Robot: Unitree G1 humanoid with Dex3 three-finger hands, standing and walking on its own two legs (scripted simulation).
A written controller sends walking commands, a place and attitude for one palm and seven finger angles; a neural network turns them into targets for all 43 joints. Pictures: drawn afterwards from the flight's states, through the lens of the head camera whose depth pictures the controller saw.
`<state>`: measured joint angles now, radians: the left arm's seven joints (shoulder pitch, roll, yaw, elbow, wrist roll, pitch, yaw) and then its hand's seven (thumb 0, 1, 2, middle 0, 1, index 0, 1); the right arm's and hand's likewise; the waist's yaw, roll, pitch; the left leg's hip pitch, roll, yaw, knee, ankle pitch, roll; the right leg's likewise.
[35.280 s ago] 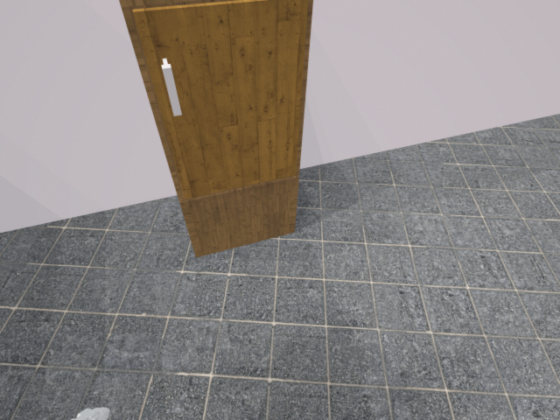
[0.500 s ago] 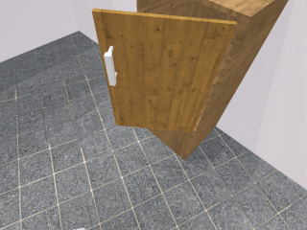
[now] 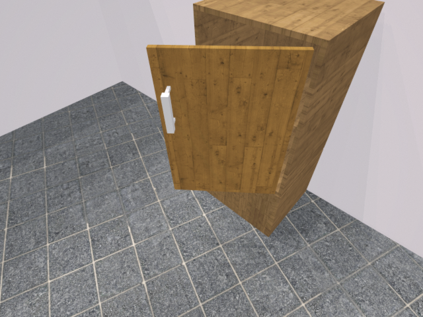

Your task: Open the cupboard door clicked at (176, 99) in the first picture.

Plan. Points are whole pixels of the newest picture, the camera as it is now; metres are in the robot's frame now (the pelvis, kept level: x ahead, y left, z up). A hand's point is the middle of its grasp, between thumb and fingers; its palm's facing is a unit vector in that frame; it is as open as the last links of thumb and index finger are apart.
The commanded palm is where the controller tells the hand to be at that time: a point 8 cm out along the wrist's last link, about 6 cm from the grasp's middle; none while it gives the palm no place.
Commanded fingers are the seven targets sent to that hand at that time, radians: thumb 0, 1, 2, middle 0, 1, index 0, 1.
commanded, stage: come to a stop and stand still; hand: left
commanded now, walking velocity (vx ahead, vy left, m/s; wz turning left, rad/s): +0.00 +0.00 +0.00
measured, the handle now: (169, 109) +0.65 +0.16 +0.04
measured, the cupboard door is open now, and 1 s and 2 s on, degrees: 38 38 38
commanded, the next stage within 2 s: look again from close up in 0.10 s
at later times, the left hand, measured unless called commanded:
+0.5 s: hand out of the picture +0.01 +0.14 -0.17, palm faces +0.03 -0.98 -0.19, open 7.3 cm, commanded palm none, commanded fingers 0.00 0.90 0.90 -0.20 -0.30 -0.20 -0.30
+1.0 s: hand out of the picture +0.01 +0.12 -0.18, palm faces +0.10 -0.98 -0.16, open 7.4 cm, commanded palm none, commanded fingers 0.00 0.90 0.90 -0.20 -0.30 -0.20 -0.30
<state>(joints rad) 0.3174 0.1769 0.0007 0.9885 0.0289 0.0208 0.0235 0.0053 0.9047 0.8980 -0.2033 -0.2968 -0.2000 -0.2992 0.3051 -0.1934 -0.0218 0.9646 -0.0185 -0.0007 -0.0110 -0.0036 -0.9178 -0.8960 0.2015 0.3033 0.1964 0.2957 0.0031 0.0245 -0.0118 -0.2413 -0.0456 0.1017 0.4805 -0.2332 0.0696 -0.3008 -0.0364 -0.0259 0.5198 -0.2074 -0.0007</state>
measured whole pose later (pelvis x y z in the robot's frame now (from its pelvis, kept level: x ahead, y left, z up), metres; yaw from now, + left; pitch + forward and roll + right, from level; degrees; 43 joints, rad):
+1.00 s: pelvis +0.04 -0.04 +0.00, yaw +1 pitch -1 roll +0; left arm 0.37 0.13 0.02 1.07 0.02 -0.01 0.02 0.00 0.91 0.90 -0.20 -0.30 -0.20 -0.30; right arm 0.39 -0.14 0.00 1.11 -0.02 -0.01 -0.02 0.00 -0.91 -0.90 0.20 0.30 0.19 0.30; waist 0.01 0.00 -0.03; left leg -0.21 0.02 0.04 0.53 -0.32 0.02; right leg -0.22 0.03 -0.08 0.48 -0.26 -0.06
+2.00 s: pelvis +0.01 +0.00 +0.00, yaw +1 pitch -2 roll +0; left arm 0.33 0.17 0.00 1.02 0.03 0.01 0.02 0.00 0.91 0.90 -0.20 -0.30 -0.20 -0.30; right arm 0.29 -0.19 -0.01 0.99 -0.02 0.01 0.00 0.00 -0.93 -0.90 0.20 0.30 0.20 0.30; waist 0.01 0.03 0.00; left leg -0.23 -0.03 0.07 0.49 -0.23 0.06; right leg -0.30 -0.02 -0.05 0.51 -0.23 -0.02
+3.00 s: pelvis +0.07 -0.02 +0.00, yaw +1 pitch +0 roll +0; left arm 0.27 0.16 0.00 1.09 0.02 -0.02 0.02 0.01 0.91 0.90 -0.20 -0.30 -0.20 -0.30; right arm 0.27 -0.16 0.00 1.12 -0.02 -0.03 -0.02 0.00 -0.91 -0.90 0.20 0.30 0.19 0.30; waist 0.01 0.00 0.02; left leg -0.15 -0.02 0.06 0.47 -0.32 0.03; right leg -0.24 0.01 -0.02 0.52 -0.27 -0.03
